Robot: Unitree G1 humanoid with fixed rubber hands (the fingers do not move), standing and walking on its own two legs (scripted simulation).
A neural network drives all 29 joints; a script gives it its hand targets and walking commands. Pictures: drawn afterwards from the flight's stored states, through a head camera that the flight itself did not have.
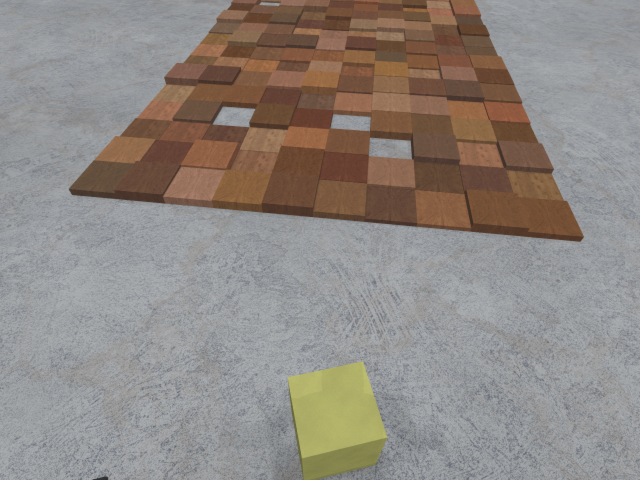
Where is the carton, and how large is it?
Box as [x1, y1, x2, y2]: [288, 361, 386, 479]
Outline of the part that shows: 362,361 288,377 291,410 303,479 317,479 375,464 386,439 386,434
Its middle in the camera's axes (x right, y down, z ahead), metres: +0.04 +0.50 +1.08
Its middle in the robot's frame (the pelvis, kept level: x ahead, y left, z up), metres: +0.43 -0.03 -0.66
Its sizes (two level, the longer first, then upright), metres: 0.210 0.200 0.250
